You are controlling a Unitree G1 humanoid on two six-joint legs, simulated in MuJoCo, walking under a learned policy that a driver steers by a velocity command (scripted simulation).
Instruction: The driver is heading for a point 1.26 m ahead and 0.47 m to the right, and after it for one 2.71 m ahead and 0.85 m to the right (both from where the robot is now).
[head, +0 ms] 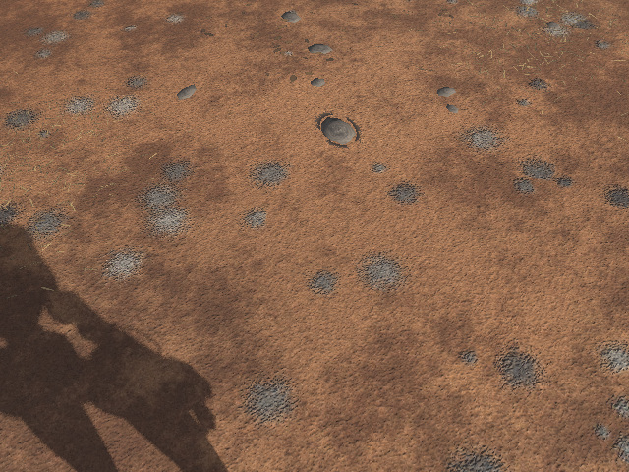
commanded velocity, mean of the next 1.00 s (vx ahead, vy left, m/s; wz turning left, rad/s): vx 0.71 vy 0.00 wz -0.38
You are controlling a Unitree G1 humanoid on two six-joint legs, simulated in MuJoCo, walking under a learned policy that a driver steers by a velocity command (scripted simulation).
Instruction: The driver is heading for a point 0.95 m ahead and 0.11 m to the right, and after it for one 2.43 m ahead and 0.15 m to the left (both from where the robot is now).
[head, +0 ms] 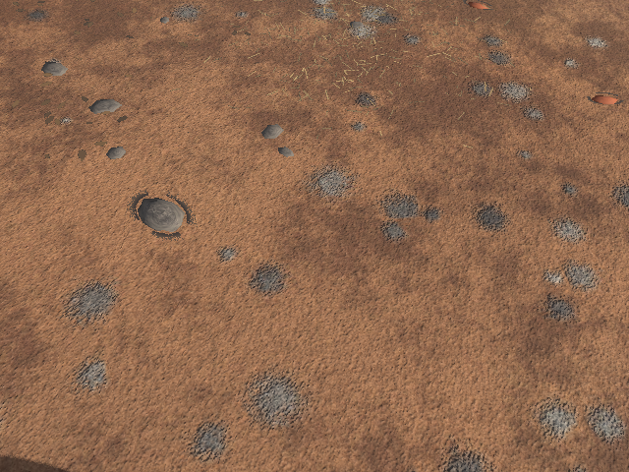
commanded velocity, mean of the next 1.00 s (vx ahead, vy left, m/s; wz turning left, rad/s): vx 0.79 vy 0.00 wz -0.39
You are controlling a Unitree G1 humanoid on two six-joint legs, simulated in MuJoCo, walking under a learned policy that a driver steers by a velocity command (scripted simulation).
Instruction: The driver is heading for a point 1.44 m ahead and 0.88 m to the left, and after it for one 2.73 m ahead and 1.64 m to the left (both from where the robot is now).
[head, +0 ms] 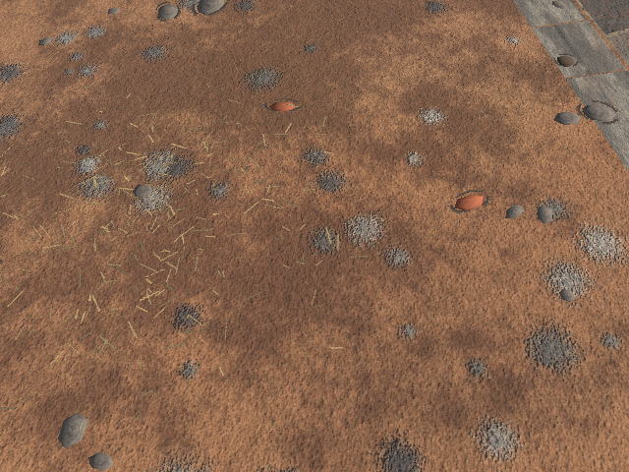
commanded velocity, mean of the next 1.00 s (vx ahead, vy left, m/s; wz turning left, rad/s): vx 0.12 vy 0.00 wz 0.83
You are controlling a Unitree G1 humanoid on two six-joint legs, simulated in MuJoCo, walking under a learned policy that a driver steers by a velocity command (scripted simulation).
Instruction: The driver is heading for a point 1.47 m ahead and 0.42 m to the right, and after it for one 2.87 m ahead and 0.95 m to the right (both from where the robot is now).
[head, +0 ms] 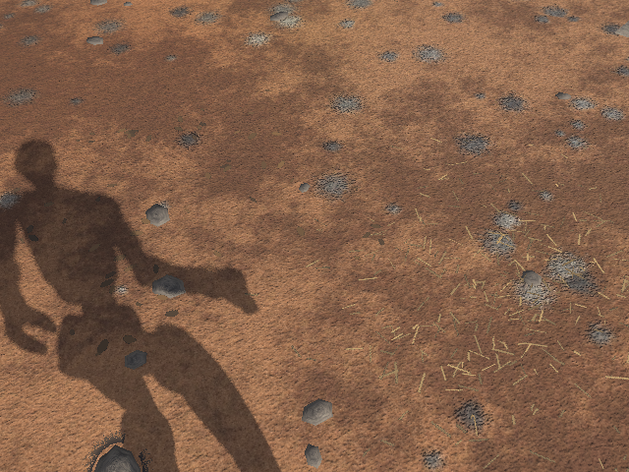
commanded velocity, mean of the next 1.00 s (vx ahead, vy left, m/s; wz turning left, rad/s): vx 0.89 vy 0.00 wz -0.33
